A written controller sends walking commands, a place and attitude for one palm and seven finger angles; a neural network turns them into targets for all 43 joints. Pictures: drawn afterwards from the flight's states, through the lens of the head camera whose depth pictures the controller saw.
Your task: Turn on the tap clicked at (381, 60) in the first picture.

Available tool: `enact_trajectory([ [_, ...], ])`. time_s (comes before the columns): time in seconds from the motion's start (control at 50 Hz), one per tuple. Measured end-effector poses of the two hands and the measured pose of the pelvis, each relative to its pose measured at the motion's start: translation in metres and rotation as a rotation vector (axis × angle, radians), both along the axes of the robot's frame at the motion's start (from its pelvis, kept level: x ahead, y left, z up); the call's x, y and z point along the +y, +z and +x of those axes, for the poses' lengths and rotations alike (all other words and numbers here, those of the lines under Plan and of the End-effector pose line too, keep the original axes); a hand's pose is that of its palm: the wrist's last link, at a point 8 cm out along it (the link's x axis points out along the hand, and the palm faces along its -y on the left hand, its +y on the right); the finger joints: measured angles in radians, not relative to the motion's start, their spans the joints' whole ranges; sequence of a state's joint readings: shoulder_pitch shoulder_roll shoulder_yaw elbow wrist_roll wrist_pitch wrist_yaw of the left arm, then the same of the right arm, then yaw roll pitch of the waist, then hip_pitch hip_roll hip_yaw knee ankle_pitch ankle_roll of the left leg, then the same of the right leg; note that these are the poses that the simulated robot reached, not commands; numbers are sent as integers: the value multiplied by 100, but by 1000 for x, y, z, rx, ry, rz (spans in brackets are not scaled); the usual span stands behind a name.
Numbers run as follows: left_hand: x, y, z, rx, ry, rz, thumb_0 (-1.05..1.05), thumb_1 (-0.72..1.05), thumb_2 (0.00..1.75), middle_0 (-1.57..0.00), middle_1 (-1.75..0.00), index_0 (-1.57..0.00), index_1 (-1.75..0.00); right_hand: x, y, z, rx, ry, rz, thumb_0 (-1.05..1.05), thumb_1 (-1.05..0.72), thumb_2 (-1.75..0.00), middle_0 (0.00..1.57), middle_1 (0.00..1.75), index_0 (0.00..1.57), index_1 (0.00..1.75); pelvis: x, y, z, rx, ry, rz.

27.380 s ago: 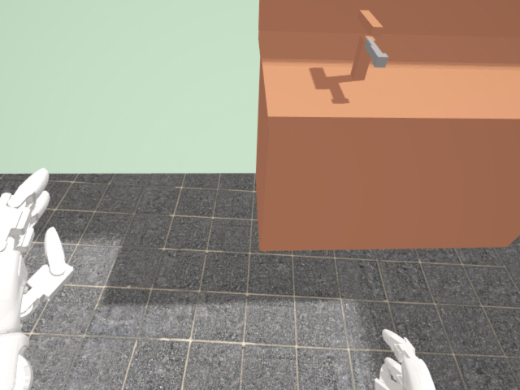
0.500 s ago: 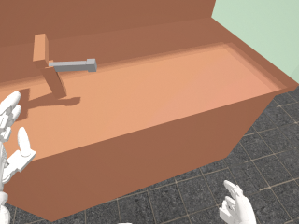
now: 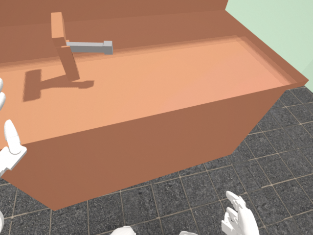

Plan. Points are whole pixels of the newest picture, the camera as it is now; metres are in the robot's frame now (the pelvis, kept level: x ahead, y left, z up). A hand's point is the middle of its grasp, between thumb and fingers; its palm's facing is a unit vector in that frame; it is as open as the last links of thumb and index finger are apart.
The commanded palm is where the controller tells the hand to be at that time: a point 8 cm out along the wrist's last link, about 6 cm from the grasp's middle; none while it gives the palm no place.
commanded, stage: step back with the hand held close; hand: left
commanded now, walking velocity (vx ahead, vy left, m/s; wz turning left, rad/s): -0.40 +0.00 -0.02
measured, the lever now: (108, 47) +0.58 +0.20 +0.14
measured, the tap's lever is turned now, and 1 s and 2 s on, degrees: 76 76 76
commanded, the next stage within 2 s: stop stepping back and stand still in 0.20 s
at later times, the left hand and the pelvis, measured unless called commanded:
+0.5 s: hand out of the picture +0.09 +0.24 +0.17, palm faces +0.37 -0.85 -0.37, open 7.4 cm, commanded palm +0.03 +0.27 +0.18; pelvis -0.13 -0.01 -0.01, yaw +0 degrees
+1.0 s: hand out of the picture +0.02 +0.22 +0.17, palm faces +0.40 -0.82 -0.41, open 7.4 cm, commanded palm -0.04 +0.26 +0.18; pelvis -0.19 -0.03 -0.01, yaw +1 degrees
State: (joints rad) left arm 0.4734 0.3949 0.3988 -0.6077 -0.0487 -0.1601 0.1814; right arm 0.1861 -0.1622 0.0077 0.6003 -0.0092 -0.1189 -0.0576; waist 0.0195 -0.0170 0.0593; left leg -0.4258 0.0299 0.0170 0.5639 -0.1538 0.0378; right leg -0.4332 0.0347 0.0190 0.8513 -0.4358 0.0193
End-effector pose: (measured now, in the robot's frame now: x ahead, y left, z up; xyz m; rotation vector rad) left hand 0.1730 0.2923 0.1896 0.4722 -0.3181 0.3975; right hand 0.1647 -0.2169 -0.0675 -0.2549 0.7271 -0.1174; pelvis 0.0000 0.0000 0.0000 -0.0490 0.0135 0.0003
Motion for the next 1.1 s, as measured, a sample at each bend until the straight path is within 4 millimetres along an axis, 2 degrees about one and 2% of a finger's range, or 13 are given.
enact_trajectory([
  [0.1,-17,-3,-13,15,-27,-39,1,89,90,-20,-30,-21,-30,4,-1,-17,-22,30,42,2,-91,-90,20,30,20,30,-7,1,-22,15,-13,-7],
  [0.18,-37,-7,-29,46,-94,-28,1,89,90,-21,-30,-21,-30,-4,-8,-32,-29,23,59,2,-91,-90,20,30,21,30,-13,-3,-46,8,-17,-29],
  [0.24,-45,-7,-46,53,-144,-36,1,89,90,-21,-30,-21,-30,-13,-3,-51,-2,-18,46,2,-91,-90,20,30,21,30,-14,1,-58,10,-23,5],
  [0.3,-40,-7,-60,43,-156,-25,1,89,90,-21,-30,-22,-30,-19,5,-69,4,-40,9,2,-91,-90,20,30,20,30,-12,2,-72,18,-21,32],
  [0.38,-24,-12,-81,0,-144,11,1,89,90,-21,-30,-22,-30,-25,6,-89,-50,-73,-33,2,-91,-90,20,30,20,30,-4,-11,-96,13,0,33],
  [0.46,-15,-14,-107,27,-85,-4,1,89,90,-21,-30,-22,-30,-24,8,-120,-66,-69,-16,2,-91,-90,20,30,20,30,-5,-8,-121,-20,-2,42],
  [0.56,-20,-7,-143,51,-30,-24,1,89,90,-21,-30,-21,-30,-21,-2,-160,-14,-44,26,2,-91,-90,20,30,20,30,-10,-2,-140,-26,13,24],
  [0.66,-28,-7,-173,57,0,-22,1,89,90,-21,-30,-21,-30,-22,-23,-184,52,-11,58,2,-91,-90,20,30,20,30,-17,-5,-161,-49,32,4],
  [0.72,-31,-11,-183,52,-7,-82,1,89,90,-21,-30,-21,-30,-24,-19,-198,73,-22,64,2,-91,-90,20,30,20,30,-20,1,-170,-51,17,23],
  [0.82,-35,-11,-184,43,-36,-96,1,89,90,-21,-30,-21,-30,-31,-3,-211,14,-56,29,2,-91,-90,20,30,20,30,-19,4,-180,-22,9,56],
  [0.92,-34,-5,-187,13,-62,-29,1,89,90,-21,-30,-21,-30,-38,-4,-215,-69,-103,15,2,-91,-90,20,30,20,30,-16,-6,-191,-38,1,74],
  [1.0,-36,0,-192,42,-26,22,1,89,90,-21,-30,-21,-30,-38,-12,-220,-62,-79,58,2,-91,-90,20,30,20,30,-25,-5,-190,-50,19,70],
  [1.1,-41,-11,-208,64,-1,-27,1,89,90,-21,-30,-21,-30,-43,-25,-222,37,-29,51,2,-91,-90,20,30,20,30,-29,-5,-193,-63,42,46],
])
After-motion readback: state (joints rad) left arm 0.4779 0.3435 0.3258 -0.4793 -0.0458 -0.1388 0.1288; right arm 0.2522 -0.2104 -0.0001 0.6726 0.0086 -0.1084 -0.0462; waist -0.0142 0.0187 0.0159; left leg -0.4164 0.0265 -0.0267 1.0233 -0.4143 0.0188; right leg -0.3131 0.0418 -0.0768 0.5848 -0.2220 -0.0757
